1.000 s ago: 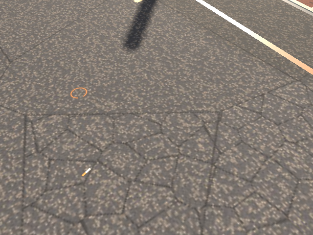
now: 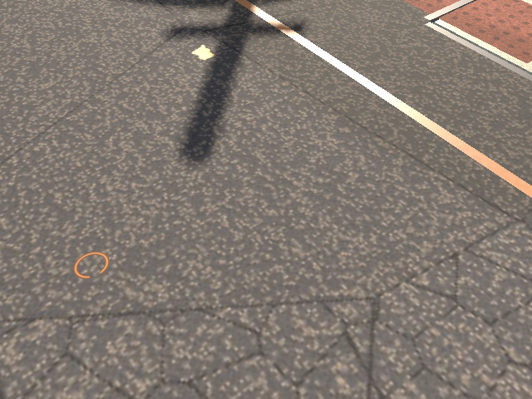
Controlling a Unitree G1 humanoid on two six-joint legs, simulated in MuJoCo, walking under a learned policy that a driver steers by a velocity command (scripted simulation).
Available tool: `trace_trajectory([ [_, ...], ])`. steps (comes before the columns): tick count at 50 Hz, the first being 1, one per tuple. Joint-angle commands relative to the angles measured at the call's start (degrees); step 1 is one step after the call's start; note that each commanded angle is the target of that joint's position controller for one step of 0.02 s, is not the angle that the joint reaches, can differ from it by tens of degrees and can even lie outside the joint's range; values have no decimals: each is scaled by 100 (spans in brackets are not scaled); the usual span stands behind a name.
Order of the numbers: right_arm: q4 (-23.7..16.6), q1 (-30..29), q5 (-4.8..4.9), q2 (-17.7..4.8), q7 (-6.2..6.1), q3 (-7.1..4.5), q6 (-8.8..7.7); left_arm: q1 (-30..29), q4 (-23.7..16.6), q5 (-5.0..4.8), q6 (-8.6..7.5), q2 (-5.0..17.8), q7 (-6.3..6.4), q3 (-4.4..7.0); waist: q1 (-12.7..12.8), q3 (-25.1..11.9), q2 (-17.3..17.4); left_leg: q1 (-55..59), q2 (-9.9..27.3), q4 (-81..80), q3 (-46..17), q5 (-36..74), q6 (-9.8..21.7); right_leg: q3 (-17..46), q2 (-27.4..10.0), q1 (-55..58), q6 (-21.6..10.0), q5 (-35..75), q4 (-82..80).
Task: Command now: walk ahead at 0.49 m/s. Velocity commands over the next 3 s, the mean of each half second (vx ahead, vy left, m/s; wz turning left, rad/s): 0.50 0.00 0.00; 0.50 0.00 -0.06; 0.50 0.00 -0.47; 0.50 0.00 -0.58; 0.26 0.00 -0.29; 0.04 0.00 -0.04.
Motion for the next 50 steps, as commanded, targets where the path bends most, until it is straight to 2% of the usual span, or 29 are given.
trace_trajectory([
  [1, -310, -215, 7, -752, -116, -118, -97, 186, -246, 68, 26, 253, 39, 75, 263, 312, 457, -549, 1607, -1167, -1216, 395, 973, 6, -237, -181, 159, 878, -795],
  [6, -179, 349, 113, -945, -207, -153, -8, -903, -531, 0, -44, 161, -58, 28, -135, 333, 473, 90, 1553, -1051, -922, 434, 705, -250, 71, 16, 220, 1747, -2657],
  [9, -54, 621, 146, -962, -211, -167, 64, -1356, -707, -49, -71, 193, -165, 7, -283, 457, 519, 638, 1762, -811, -974, 338, 677, -266, 162, -26, 173, 1476, -3164],
  [11, -13, 663, 149, -994, -226, -193, 121, -1457, -808, -58, -117, 272, -243, 19, -244, 473, 554, 989, 1940, -565, -1055, 410, 614, -261, 216, 32, 31, 1057, -3415],
  [13, -30, 528, 153, -1081, -236, -228, 182, -1103, -770, -54, -167, 432, -282, 85, 22, 290, 664, 1124, 2000, -118, -1065, 1120, 502, -392, 384, 662, -139, 651, -3642],
  [14, -66, 396, 136, -1062, -237, -213, 212, -516, -607, -42, -181, 600, -272, 187, 360, -41, 657, 1055, 1798, 577, -878, 2087, 383, -554, 579, 1482, -267, 576, -3772],
  [15, -137, 343, 70, -874, -233, -140, 224, 574, -290, -32, -194, 941, -232, 349, 797, -742, 490, 516, 1439, 1903, -579, 2398, 206, -378, 450, 2972, -495, 696, -3687],
  [16, -296, 751, 4, -369, -203, 30, 143, 1536, -127, 87, -177, 1589, -201, 504, 865, -1731, -614, -1507, 727, 4223, -123, 694, -180, 1695, -1017, 5300, -1231, 482, -3743],
  [17, -226, 993, 99, -124, -167, 117, -11, 1756, -38, 63, -143, 1441, -233, 461, 790, -2246, -1526, -2934, 139, 5541, -645, -2376, -295, 3842, -1668, 6148, -1744, -238, -4682],
  [18, -301, 561, 234, -801, -144, -48, -120, 1380, -105, 34, -158, 990, -241, 317, 782, -1583, -958, -3482, 530, 6092, -1093, -2209, -159, 3402, -1479, 5608, -1453, -451, -4799],
  [19, -457, 76, 292, -948, -144, -88, -161, 833, -242, 31, -148, 753, -232, 237, 638, -985, -593, -3532, 846, 6013, -933, -1676, -78, 2490, -1277, 4795, -1230, -63, -4860],
  [20, -492, -155, 226, -879, -177, -101, -139, 379, -314, 54, -143, 597, -259, 177, 450, -584, -134, -3278, 1087, 5659, -806, -1197, -107, 1848, -1021, 3967, -1125, 456, -5071],
  [21, -494, -183, 148, -825, -208, -145, -67, 161, -338, 80, -157, 437, -282, 130, 273, -371, -121, -2975, 1269, 5276, -812, -899, -129, 1398, -785, 3442, -1023, 734, -5270],
  [22, -470, -73, 132, -688, -211, -143, 20, 116, -292, 106, -160, 364, -305, 108, 144, -280, -206, -2673, 1338, 5084, -797, -722, -160, 1127, -638, 3105, -984, 860, -5445],
  [24, -438, 40, 121, -500, -224, -137, 138, 308, -145, 99, -188, 445, -301, 135, 39, -159, -178, -2578, 1347, 4842, -707, -520, -240, 758, -526, 2853, -1063, 1364, -5633],
  [26, -573, -304, 86, -526, -242, -164, 177, 509, -32, 105, -188, 606, -243, 180, 64, 3, -74, -2952, 1376, 4382, -692, -102, -331, 550, -528, 2916, -1105, 1738, -5742],
  [28, -728, -763, 57, -504, -238, -176, 173, 702, 56, 95, -144, 635, -174, 185, 162, 101, -50, -3256, 1375, 3747, -672, 407, -404, 397, -507, 3073, -1066, 1851, -5797],
  [32, -948, -1574, 83, -383, -177, -137, 127, 999, 187, 45, -92, 707, -93, 184, 395, 269, -101, -3050, 1198, 2410, -488, 1310, -412, 57, -352, 3174, -895, 1535, -5910],
  [38, -1279, -2410, 152, -416, -6, -99, 47, 1449, 490, -16, 31, 776, -39, 234, 586, 563, -122, -3188, 1041, 1518, -435, 945, -240, 77, -721, 4137, -844, 1524, -5582],
  [41, -1261, -2087, 155, -607, 58, -172, -11, 1263, 490, -26, 103, 896, -10, 288, 297, 304, -263, -2380, 808, 1302, -247, 351, -26, 34, -798, 4348, -702, 2693, -5023],
  [42, -1122, -1579, 145, -755, 44, -259, -19, 1129, 462, -20, 131, 925, -8, 294, -1, -18, -324, -1580, 595, 1236, -61, 294, 81, -95, -668, 4266, -612, 3656, -4445],
  [43, -813, -593, 133, -1021, 1, -412, -20, 1082, 426, 7, 155, 780, -18, 237, -437, -584, -217, -155, 530, 1225, -65, 410, 245, -247, -343, 3768, -461, 3953, -3307],
  [44, -613, 512, 49, -1498, -72, -541, -15, 1133, 273, 105, 145, 575, -30, 132, -757, -1484, 494, 1757, 1708, 1313, -1401, 446, 620, -474, 81, 2392, -256, 2151, -1389],
  [45, -517, 747, 19, -1720, -37, -564, 8, 1916, 327, 33, 23, -261, -94, -87, -328, -2243, 1984, 3472, 2955, 565, -4063, -639, 1422, -203, 1115, 214, 40, -1973, 481],
  [46, -567, 636, 50, -1166, -42, -421, -11, 1512, 388, -130, -89, 432, -97, 77, -550, -1954, 1287, 3098, 2810, 195, -4207, -1127, 1141, 621, 867, -302, -76, -2129, 1139],
  [47, -636, 143, 67, -955, -68, -353, -35, 982, 188, -249, -137, 736, -87, 178, -434, -1132, 1061, 2278, 2680, 72, -3270, -894, 846, 510, 597, -587, -164, -1597, 1170],
  [48, -719, -375, 55, -801, -64, -294, -56, 718, 127, -222, -122, 715, -33, 191, -203, -710, 604, 1382, 2487, -126, -2565, -405, 690, 359, 273, -314, -150, -1025, 908],
  [49, -726, -657, 22, -624, -49, -257, -79, 635, 127, -141, -68, 640, 8, 237, -38, -396, 550, 733, 2286, -353, -2030, -121, 587, 332, 97, -61, -131, -672, 611],
  [50, -684, -763, -41, -505, -44, -226, -102, 802, 163, -129, 23, 507, 5, 255, 143, -309, 736, 324, 2112, -540, -1606, 44, 492, 379, -52, 318, -137, -437, 429],
])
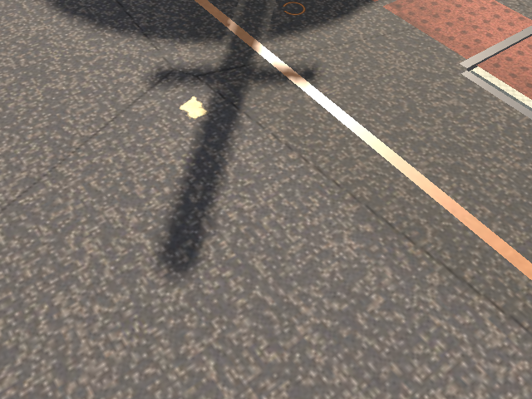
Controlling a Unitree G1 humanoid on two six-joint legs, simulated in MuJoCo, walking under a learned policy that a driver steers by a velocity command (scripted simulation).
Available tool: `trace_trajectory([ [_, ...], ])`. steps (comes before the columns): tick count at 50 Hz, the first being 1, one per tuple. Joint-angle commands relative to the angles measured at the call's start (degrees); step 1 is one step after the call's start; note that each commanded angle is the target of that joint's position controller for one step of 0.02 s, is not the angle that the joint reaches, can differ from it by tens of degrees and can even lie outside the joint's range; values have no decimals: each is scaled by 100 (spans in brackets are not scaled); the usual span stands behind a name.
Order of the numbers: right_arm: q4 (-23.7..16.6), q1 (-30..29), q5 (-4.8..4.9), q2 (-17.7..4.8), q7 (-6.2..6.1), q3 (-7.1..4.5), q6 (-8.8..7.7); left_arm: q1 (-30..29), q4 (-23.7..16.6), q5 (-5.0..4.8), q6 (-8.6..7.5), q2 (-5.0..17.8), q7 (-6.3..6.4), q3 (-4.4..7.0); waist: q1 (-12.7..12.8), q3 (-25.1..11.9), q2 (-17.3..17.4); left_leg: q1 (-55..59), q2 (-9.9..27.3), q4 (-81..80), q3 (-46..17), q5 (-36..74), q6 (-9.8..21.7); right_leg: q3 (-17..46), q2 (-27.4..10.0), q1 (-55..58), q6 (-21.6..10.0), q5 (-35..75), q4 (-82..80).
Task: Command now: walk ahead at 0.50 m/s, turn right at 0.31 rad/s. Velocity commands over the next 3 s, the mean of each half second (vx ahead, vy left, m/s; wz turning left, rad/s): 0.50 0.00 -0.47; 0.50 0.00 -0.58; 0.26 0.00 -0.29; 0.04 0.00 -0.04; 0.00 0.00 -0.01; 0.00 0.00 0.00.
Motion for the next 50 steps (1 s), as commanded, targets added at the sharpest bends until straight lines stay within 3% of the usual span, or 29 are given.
trace_trajectory([
  [1, -62, 246, -82, -375, -11, -88, -97, 213, -289, -16, 59, 356, 39, 173, -24, -388, 742, 1166, 1538, -1808, -1502, 331, 668, 348, -642, -1049, -57, 675, 84],
  [2, 2, 299, -83, -412, -27, -104, -112, 259, -277, -27, 128, 251, 39, 175, 21, -293, 707, 1036, 1500, -1900, -1229, 545, 683, 323, -652, -1059, -50, 758, 30],
  [5, 130, 462, -108, -624, -122, -171, -123, -139, -463, 18, 233, 263, 52, 221, 16, -21, 527, 1068, 1513, -2061, -705, 1033, 705, 438, -658, -1645, 26, 1383, -357],
  [11, 217, 710, -87, -765, -286, -187, -31, -1079, -826, 86, 179, 170, -107, 192, -215, 217, 415, 1557, 1443, -2132, 125, 1410, 520, 72, -522, -1966, 92, 2633, -2006],
  [14, 328, 1070, -41, -846, -324, -215, 60, -1666, -1114, 96, 176, 65, -219, 121, -441, 415, 329, 2142, 1618, -2002, 344, 1654, 511, -223, -498, -2208, 24, 2546, -2551],
  [17, 371, 1230, 21, -942, -331, -259, 192, -2018, -1407, 73, 182, 50, -339, 95, -494, 496, 366, 2731, 1799, -1630, 533, 2263, 485, -543, -393, -2313, -94, 1988, -2868],
  [20, 250, 965, 82, -1185, -372, -327, 285, -1698, -1546, 59, 214, 294, -415, 208, -111, 82, 707, 2807, 1804, -654, 805, 4803, 320, -1067, 103, -1217, -383, 1180, -2958],
  [21, 207, 858, 95, -1271, -388, -350, 323, -1203, -1478, 39, 226, 481, -417, 306, 200, -216, 814, 2720, 1769, 100, 852, 5518, 258, -1179, 333, -532, -529, 948, -2984],
  [22, 151, 684, 133, -1304, -389, -347, 344, -353, -1289, 29, 225, 783, -377, 471, 688, -660, 744, 2315, 1587, 1242, 937, 5398, 102, -1165, 556, 706, -741, 1303, -3459],
  [23, 36, 670, 79, -1218, -385, -309, 296, 541, -1074, 52, 267, 1294, -246, 685, 1050, -1144, 200, 967, 1291, 2987, 926, 3638, -170, -122, 75, 2422, -1049, 1311, -3802],
  [24, -242, 1230, -113, -191, -253, -21, 115, 391, -1096, 42, 223, 1840, -198, 734, 246, -1524, -1260, -1676, 71, 4998, 324, -2179, -482, 3048, -1399, 4265, -2076, 926, -4171],
  [25, -415, 677, 142, -597, -154, -64, -179, 672, -1210, 136, 151, 1447, -218, 602, 603, -2224, -716, -2378, -108, 5629, -1006, -2476, -369, 4441, -1799, 4640, -2332, 482, -5060],
  [26, -586, 93, 332, -836, -116, -134, -307, 453, -1183, 171, 82, 1092, -224, 507, 655, -1435, -419, -2850, 212, 5443, -1097, -1909, -188, 3546, -1609, 4169, -1961, 932, -5140],
  [27, -573, 44, 266, -815, -141, -125, -348, 3, -1269, 116, 43, 853, -226, 435, 364, -974, 43, -2599, 489, 4879, -1090, -1370, -115, 2736, -1338, 3274, -1710, 1454, -5120],
  [28, -489, 89, 125, -851, -185, -178, -311, -436, -1384, 107, 35, 663, -229, 368, 114, -673, 242, -2159, 664, 4396, -1045, -1131, -164, 2153, -1095, 2421, -1527, 2005, -5179],
  [29, -476, 238, 73, -907, -189, -229, -220, -636, -1479, 146, 26, 546, -204, 312, -81, -599, 200, -1738, 787, 4104, -1081, -964, -226, 1851, -944, 1896, -1463, 2336, -5302],
  [31, -545, 287, -5, -799, -196, -246, -60, -629, -1511, 126, 8, 666, -149, 321, -225, -482, 184, -1454, 798, 3588, -982, -805, -414, 1596, -804, 1348, -1459, 2712, -5465],
  [33, -693, -48, -81, -670, -234, -212, 16, -435, -1494, 121, -4, 884, -67, 370, -172, -329, 120, -1513, 711, 2925, -864, -334, -593, 1310, -670, 1025, -1431, 2992, -5547],
  [37, -974, -939, -53, -489, -206, -126, 3, -68, -1441, 84, 59, 941, 26, 387, 163, -166, -198, -1283, 350, 1115, -791, 1095, -647, 999, -286, 808, -1066, 2457, -5433],
  [41, -1229, -1447, 44, -599, -117, -123, -60, 231, -1341, 50, 98, 930, 24, 386, 375, -132, -376, -1019, 135, 290, -871, 1409, -556, 1409, -431, 1082, -912, 1904, -5151],
  [44, -1296, -1391, 59, -812, -43, -182, -165, 256, -1349, 57, 159, 922, 79, 389, 276, -177, -481, -843, 79, -52, -986, 841, -405, 1926, -636, 1592, -843, 1859, -4652],
  [46, -1138, -725, 45, -965, -54, -269, -235, 67, -1439, 74, 200, 872, 96, 370, -105, -398, -627, 50, -3, -338, -840, 606, -195, 2016, -486, 1594, -693, 2384, -4106],
  [47, -1011, -16, -41, -1171, -85, -353, -265, -56, -1539, 106, 187, 655, 72, 287, -451, -946, -499, 1260, 374, -242, -1091, 664, 60, 1759, -180, 1232, -504, 2545, -3177],
  [48, -926, 984, -82, -1528, -136, -435, -235, 4, -1686, 232, 170, 361, 62, 169, -771, -1831, 280, 2874, 1428, -138, -2197, 439, 391, 1138, 294, 326, -249, 1239, -1470],
  [49, -712, 1265, -108, -1803, -82, -501, -159, 945, -1815, -11, 113, 175, 47, 106, -248, -2298, 2474, 4326, 2562, -792, -5005, -854, 1303, 733, 814, -1731, 42, -1401, 132],
  [50, -888, 995, 15, -1150, -72, -361, -127, 815, -1608, -77, 129, 830, 72, 207, -396, -1715, 1549, 3931, 2472, -1001, -4975, -1983, 1114, 895, 306, -2337, 103, -1090, 805],
])
Over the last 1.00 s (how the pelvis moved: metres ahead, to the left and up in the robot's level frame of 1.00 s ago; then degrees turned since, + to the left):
0.55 -0.01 -0.01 -1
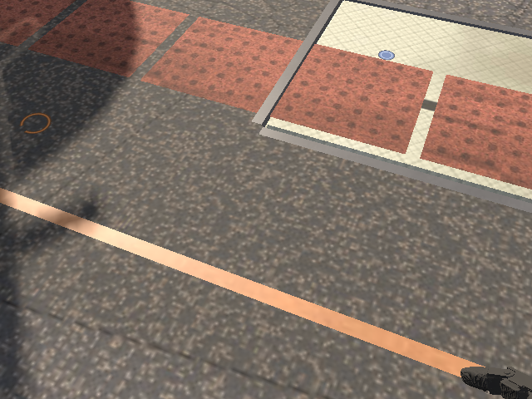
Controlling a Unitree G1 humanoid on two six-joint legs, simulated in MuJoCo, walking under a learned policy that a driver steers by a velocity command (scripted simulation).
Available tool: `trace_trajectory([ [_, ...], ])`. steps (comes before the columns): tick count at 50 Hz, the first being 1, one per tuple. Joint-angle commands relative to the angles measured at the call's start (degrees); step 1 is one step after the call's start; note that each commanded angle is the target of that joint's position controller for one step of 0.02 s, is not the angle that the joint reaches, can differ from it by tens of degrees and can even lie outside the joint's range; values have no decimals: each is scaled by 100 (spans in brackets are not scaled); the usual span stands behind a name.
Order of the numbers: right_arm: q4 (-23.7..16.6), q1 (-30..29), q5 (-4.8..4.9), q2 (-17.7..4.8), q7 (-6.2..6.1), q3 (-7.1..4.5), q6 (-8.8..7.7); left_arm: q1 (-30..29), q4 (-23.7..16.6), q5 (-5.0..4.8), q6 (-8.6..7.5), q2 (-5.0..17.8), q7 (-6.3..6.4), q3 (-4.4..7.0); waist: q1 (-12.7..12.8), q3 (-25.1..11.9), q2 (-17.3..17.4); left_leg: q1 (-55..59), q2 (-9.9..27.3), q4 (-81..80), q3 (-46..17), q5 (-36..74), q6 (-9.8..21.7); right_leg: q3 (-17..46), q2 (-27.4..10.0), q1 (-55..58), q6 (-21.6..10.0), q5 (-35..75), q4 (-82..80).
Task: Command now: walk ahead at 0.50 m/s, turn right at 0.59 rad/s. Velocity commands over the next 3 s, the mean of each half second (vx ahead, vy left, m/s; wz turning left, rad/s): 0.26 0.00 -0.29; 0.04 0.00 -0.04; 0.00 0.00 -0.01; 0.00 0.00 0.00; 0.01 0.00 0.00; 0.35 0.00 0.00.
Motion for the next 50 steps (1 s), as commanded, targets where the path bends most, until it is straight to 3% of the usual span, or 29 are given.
trace_trajectory([
  [1, -91, 1371, 76, -692, -52, -256, 79, -59, -577, -62, -98, 907, -2, 109, -826, -855, 892, 3755, 2398, -1341, -3353, -2007, 1035, -162, -586, -3487, 137, 400, 2549],
  [2, -116, 1088, 22, -646, -54, -211, 124, -343, -637, 0, -70, 820, 2, 111, -696, -454, 452, 2971, 2150, -1467, -2645, -1272, 910, -329, -795, -3228, 166, 811, 2406],
  [3, -46, 978, -9, -560, -46, -179, 145, -528, -707, 70, -77, 702, -16, 112, -602, -163, 430, 2423, 1917, -1603, -2203, -741, 904, -339, -931, -3078, 160, 1055, 2104],
  [4, -11, 907, -67, -521, -47, -146, 132, -496, -733, 42, -62, 566, -40, 106, -462, -30, 562, 2010, 1747, -1703, -1760, -6, 884, -361, -1013, -2761, 162, 1139, 1927],
  [7, 154, 897, -39, -651, -13, -179, 59, -434, -812, 61, 2, 267, -9, 46, -262, -62, 647, 1725, 1663, -1653, -862, 2831, 1093, -589, -914, -2494, 320, 1035, 1216],
  [10, 252, 811, 38, -873, -67, -231, 143, -675, -906, 133, 12, 97, -42, -58, -263, -348, 661, 1772, 1565, -1614, -226, 3633, 1090, -832, -919, -2162, 398, 1899, 34],
  [12, 319, 855, 87, -923, -107, -225, 237, -962, -933, 120, -9, 55, -114, -103, -380, -446, 715, 1670, 1396, -1611, 105, 3463, 971, -1061, -830, -1639, 382, 2613, -744],
  [15, 476, 1113, 149, -1014, -117, -219, 336, -1382, -1067, 133, -22, 192, -189, -76, -533, -459, 749, 2000, 1495, -1364, 42, 3055, 870, -1121, -705, -1396, 296, 2776, -1453],
  [18, 544, 1017, 254, -1038, -133, -205, 404, -1126, -997, 197, -53, 366, -206, 15, -273, -533, 716, 2067, 1418, -618, -16, 2554, 597, -1249, -507, -599, 10, 3172, -2536],
  [19, 610, 1232, 201, -884, -129, -153, 386, -883, -925, 241, -55, 619, -156, 102, -215, -701, 486, 1857, 1135, -76, 107, 2237, 358, -1081, -636, 91, -162, 4138, -2789],
  [20, 500, 1415, -18, -597, -114, -32, 330, -519, -957, 362, -36, 1083, -86, 187, -237, -1309, -314, 1033, 746, 1043, 406, 555, 9, -64, -1708, 1366, -584, 6723, -2294],
  [21, 564, 1962, -84, -219, -54, 153, 336, -561, -973, 396, 14, 863, -57, 59, -395, -1865, -1241, 3, 402, 2282, 149, -2882, -310, 1141, -2817, 2198, -1625, 7542, -2279],
  [22, 654, 1811, 40, -552, -36, 76, 438, -493, -880, 305, 44, 418, -119, -59, -236, -1953, -891, -97, 565, 2629, -293, -3425, -396, 1234, -2684, 1818, -1669, 6424, -2507],
  [23, 566, 1456, 123, -728, -53, 24, 535, -730, -852, 251, 39, 351, -159, -89, -241, -1432, -671, -358, 653, 2794, -298, -3291, -432, 932, -2365, 1467, -1431, 5593, -2669],
  [24, 580, 1289, 108, -723, -114, 4, 637, -1012, -840, 238, 39, 397, -171, -87, -312, -1135, -433, -403, 732, 2696, -288, -3036, -461, 727, -2185, 1022, -1225, 4943, -2829],
  [25, 591, 1230, 52, -757, -182, -22, 742, -1324, -863, 239, 47, 469, -169, -74, -421, -888, -407, -178, 789, 2455, -299, -2743, -522, 540, -2066, 440, -1091, 4405, -3023],
  [27, 700, 1407, 39, -631, -259, -11, 870, -1698, -844, 311, 85, 567, -136, -24, -633, -720, -615, 589, 679, 1991, -121, -2184, -593, 111, -1770, -494, -968, 3787, -3281],
  [31, 833, 1410, 11, -430, -283, 31, 891, -1780, -655, 278, 113, 331, -75, -81, -622, -749, -645, 1386, 559, 783, 43, -1014, -462, -197, -1542, -821, -828, 2405, -3316],
  [33, 860, 1379, -99, -400, -245, 50, 879, -1633, -483, 228, 132, 170, -70, -136, -660, -599, -513, 1874, 492, -114, 114, -292, -284, -324, -1284, -1065, -446, 1060, -3266],
  [34, 799, 1299, -169, -563, -237, 40, 871, -1446, -361, 249, 130, 91, -71, -161, -567, -379, -296, 1891, 764, -397, -200, -176, -130, -395, -1097, -1220, -153, 463, -3159],
  [35, 716, 1177, -128, -897, -264, -12, 868, -1277, -316, 292, 128, 142, -79, -139, -336, -105, 219, 1530, 1076, -570, -443, -536, 65, -607, -807, -1217, 67, 327, -2903],
  [36, 799, 956, -68, -880, -255, -32, 855, -1251, -310, 267, 134, 51, -53, -143, -207, 74, 933, 556, 1034, -894, -524, -2010, 209, -986, -551, -576, 225, 953, -2740],
  [37, 749, 779, -85, -634, -242, 35, 797, -1428, -268, 261, 139, 186, -17, -113, -271, 236, 913, 131, 918, -1137, -518, -2401, 112, -994, -564, -141, 254, 1413, -2505],
  [38, 792, 737, -111, -529, -249, 71, 740, -1435, -236, 241, 145, 209, 12, -83, -247, 201, 912, 73, 893, -1177, -470, -2271, -6, -989, -598, 48, 201, 1678, -2418],
  [42, 973, 1038, -14, -545, -259, 82, 600, -1273, 42, 242, 145, 189, 18, -59, -373, 24, 445, 701, 723, -798, -249, -1204, -132, -884, -692, 6, 88, 2319, -2436],
  [50, 1195, 1188, 13, -472, -281, 110, 658, -1146, 553, 180, 163, 190, 45, -42, -428, -135, 136, 1070, 604, -608, -107, -349, -76, -923, -718, 210, 132, 3095, -2330],
])
Over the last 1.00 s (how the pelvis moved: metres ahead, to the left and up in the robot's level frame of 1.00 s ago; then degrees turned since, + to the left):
0.55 -0.13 -0.01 -33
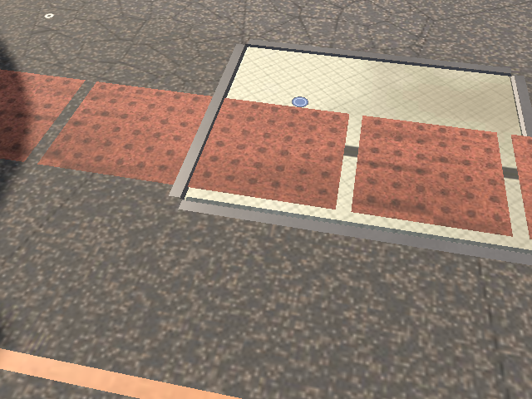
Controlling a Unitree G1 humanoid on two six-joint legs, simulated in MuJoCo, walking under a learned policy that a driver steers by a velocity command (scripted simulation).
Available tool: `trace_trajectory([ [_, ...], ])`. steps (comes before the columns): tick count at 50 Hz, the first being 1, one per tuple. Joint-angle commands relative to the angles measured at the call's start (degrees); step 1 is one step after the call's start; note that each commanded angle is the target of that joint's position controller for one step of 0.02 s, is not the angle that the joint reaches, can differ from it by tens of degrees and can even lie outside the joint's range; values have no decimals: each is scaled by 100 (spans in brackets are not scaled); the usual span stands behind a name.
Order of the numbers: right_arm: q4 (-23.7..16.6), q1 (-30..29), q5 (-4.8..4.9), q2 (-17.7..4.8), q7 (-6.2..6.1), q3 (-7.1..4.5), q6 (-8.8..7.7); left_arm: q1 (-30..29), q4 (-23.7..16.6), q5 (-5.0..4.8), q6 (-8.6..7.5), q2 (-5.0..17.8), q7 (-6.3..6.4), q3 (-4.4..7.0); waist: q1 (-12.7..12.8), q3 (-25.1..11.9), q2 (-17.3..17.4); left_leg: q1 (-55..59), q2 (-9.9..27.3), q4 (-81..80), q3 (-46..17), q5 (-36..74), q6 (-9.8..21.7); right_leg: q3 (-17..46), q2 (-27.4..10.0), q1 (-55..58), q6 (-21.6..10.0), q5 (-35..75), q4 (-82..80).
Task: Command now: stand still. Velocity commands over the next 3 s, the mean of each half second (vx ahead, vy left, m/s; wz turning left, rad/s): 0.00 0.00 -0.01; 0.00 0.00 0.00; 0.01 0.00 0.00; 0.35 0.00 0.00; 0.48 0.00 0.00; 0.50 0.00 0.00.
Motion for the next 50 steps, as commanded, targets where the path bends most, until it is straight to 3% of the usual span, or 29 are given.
trace_trajectory([
  [1, -126, 153, 14, -673, -21, -130, -29, -111, -131, -19, -51, 538, 38, 107, -45, -273, -38, -430, 184, -660, -173, 909, 149, 212, -201, 726, -213, 1323, -241],
  [25, 365, 524, 8, -485, -64, -65, 3, -224, 904, -47, 66, 519, 116, 28, 22, 18, 7, -364, 48, -902, -43, 736, 124, 135, -174, 757, -144, 939, -452],
  [50, 547, 1085, 24, -269, -82, -7, -12, 95, 1255, -57, 63, 388, 139, -97, 44, 152, 9, -426, 3, -980, -27, 610, 151, 94, -153, 617, -106, 723, -521],
])
Over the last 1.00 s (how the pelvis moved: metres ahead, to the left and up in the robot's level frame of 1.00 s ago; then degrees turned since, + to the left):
0.23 -0.02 0.01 -8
